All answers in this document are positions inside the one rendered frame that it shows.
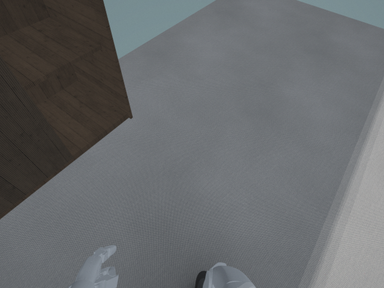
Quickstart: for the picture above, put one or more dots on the robot right thigh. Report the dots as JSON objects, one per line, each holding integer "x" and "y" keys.
{"x": 227, "y": 277}

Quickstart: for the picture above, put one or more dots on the right robot foot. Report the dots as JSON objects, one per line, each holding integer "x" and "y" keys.
{"x": 200, "y": 279}

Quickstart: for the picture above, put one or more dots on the wardrobe door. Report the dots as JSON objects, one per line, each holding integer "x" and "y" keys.
{"x": 30, "y": 150}

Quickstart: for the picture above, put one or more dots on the robot left hand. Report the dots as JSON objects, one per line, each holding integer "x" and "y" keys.
{"x": 91, "y": 269}

